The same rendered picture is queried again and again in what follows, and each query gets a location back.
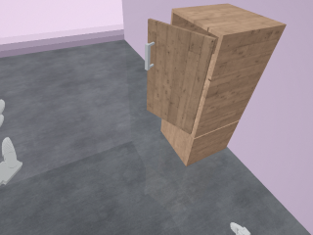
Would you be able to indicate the handle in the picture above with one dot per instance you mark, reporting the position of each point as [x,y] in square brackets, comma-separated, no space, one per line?
[148,64]

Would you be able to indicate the left robot hand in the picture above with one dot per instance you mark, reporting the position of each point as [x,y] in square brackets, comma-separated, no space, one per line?
[10,166]

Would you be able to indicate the right robot hand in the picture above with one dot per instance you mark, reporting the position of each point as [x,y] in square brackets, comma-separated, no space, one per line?
[238,229]

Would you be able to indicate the cupboard door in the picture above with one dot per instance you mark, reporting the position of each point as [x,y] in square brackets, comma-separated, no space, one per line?
[181,59]

